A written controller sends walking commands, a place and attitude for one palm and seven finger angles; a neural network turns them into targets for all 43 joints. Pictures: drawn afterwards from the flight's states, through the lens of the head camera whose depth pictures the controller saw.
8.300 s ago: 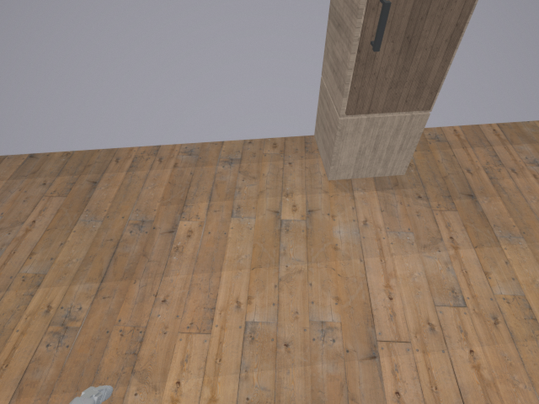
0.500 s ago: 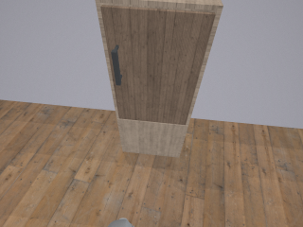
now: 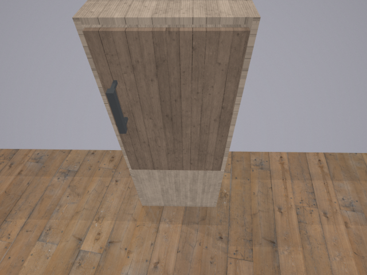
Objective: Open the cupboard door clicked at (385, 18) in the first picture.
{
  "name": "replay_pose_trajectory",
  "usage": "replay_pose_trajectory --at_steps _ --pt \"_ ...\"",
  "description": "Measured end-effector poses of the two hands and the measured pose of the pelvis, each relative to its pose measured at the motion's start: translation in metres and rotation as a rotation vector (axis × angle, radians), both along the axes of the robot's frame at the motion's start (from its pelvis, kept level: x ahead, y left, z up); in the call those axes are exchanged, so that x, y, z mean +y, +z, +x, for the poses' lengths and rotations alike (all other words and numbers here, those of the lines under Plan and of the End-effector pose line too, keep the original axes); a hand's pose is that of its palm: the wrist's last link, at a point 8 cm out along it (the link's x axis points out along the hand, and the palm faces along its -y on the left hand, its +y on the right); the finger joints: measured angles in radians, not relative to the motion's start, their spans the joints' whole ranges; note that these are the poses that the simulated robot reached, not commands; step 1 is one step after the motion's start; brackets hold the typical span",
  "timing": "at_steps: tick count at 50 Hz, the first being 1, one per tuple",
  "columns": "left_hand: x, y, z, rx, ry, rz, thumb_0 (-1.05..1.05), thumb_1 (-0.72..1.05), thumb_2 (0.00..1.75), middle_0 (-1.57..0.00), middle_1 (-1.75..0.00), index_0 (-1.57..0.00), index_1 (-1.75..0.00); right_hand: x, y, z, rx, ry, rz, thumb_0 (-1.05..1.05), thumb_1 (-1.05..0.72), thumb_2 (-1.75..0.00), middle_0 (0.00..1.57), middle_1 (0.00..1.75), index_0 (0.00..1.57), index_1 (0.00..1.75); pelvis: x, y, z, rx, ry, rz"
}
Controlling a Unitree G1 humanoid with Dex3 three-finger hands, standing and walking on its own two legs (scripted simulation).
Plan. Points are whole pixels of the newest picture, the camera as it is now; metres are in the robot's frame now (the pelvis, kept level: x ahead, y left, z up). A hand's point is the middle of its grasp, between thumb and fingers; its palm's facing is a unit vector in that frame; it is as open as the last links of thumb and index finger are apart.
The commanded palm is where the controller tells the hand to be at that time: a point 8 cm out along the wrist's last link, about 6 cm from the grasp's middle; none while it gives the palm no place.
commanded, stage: come to a stop and stand still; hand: left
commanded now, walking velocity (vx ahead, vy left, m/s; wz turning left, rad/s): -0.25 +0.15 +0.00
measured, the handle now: (119, 108) +0.54 +0.22 +0.04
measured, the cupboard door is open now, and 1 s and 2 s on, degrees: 0 0 0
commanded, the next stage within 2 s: look again from close up in 0.70 s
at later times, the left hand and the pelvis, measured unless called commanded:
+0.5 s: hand out of the picture -0.01 +0.25 -0.16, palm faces +0.02 -0.96 -0.26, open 7.4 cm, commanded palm none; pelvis -0.04 +0.05 -0.01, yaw -1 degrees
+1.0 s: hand out of the picture -0.02 +0.23 -0.16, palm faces +0.02 -0.98 -0.20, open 7.3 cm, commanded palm none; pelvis -0.03 +0.06 +0.01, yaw -1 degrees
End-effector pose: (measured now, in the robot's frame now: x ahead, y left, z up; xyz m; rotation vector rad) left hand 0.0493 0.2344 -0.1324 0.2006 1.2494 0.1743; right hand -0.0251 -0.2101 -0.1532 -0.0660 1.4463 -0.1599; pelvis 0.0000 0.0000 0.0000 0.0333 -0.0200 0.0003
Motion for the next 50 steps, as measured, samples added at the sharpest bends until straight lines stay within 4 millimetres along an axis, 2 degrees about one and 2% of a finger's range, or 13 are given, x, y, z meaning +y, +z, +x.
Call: replay_pose_trajectory --at_steps 5,9,14,17,23,29,32,36,40,44,50 --pt "-0.012 0.004 0.019 -0.018 -0.011 0.001 0.00 0.92 0.90 -0.19 -0.29 -0.20 -0.30 -0.002 -0.005 0.005 0.036 -0.016 0.020 0.00 -0.91 -0.89 0.20 0.30 0.20 0.29 -0.004 0.001 0.003 0.010 0.018 -0.014" --pt "-0.007 0.006 0.018 -0.042 0.015 0.001 0.00 0.92 0.90 -0.20 -0.29 -0.20 -0.30 -0.005 -0.002 0.020 0.015 0.019 -0.004 0.01 -0.91 -0.89 0.20 0.30 0.20 0.29 0.002 0.002 -0.007 0.008 0.028 -0.010" --pt "0.016 -0.001 0.000 -0.043 0.023 0.000 0.00 0.91 0.90 -0.20 -0.29 -0.21 -0.30 -0.005 0.006 0.042 -0.101 0.050 -0.055 0.01 -0.91 -0.89 0.19 0.30 0.20 0.29 0.019 -0.001 -0.024 0.006 0.025 -0.013" --pt "0.036 -0.010 -0.014 -0.050 0.025 0.007 0.00 0.91 0.90 -0.20 -0.30 -0.21 -0.30 0.000 0.008 0.053 -0.221 0.071 -0.096 0.01 -0.91 -0.89 0.19 0.30 0.20 0.29 0.035 -0.011 -0.032 -0.011 0.030 -0.028" --pt "0.061 -0.002 -0.052 -0.001 0.007 0.014 0.01 0.91 0.90 -0.20 -0.29 -0.20 -0.30 0.017 0.018 0.060 -0.332 0.097 -0.094 0.01 -0.91 -0.89 0.19 0.30 0.20 0.29 0.050 -0.007 -0.037 -0.030 -0.013 -0.025" --pt "0.066 0.004 -0.084 0.047 0.014 0.030 0.01 0.91 0.90 -0.19 -0.29 -0.20 -0.30 0.017 0.009 0.050 -0.319 0.099 -0.073 0.01 -0.90 -0.89 0.20 0.30 0.20 0.29 0.048 -0.008 -0.040 -0.003 -0.033 -0.014" --pt "0.059 0.006 -0.099 0.075 0.030 0.024 0.01 0.91 0.90 -0.19 -0.29 -0.20 -0.30 0.015 0.005 0.040 -0.268 0.094 -0.068 0.01 -0.90 -0.89 0.20 0.30 0.20 0.29 0.048 -0.007 -0.042 0.005 -0.028 -0.031" --pt "0.048 0.006 -0.110 0.105 0.050 -0.006 0.01 0.91 0.90 -0.19 -0.29 -0.20 -0.30 0.021 0.010 0.026 -0.205 0.090 -0.059 0.01 -0.91 -0.89 0.20 0.30 0.20 0.29 0.050 0.000 -0.042 0.013 -0.017 -0.039" --pt "0.043 -0.003 -0.105 0.117 0.047 -0.050 0.01 0.91 0.90 -0.20 -0.29 -0.20 -0.30 0.033 0.010 0.010 -0.170 0.081 -0.056 0.01 -0.91 -0.89 0.19 0.30 0.20 0.29 0.055 0.000 -0.040 0.011 -0.010 -0.047" --pt "0.038 -0.005 -0.089 0.101 0.030 -0.078 0.01 0.91 0.90 -0.20 -0.29 -0.20 -0.30 0.048 0.011 -0.007 -0.114 0.070 -0.038 0.01 -0.91 -0.89 0.19 0.30 0.20 0.29 0.058 0.003 -0.036 0.003 -0.016 -0.033" --pt "0.047 0.000 -0.071 0.081 0.013 -0.050 0.02 0.93 0.90 -0.20 -0.29 -0.20 -0.30 0.060 0.011 -0.019 -0.065 0.054 -0.010 0.01 -0.91 -0.89 0.20 0.30 0.20 0.29 0.059 0.007 -0.031 0.009 -0.015 -0.026"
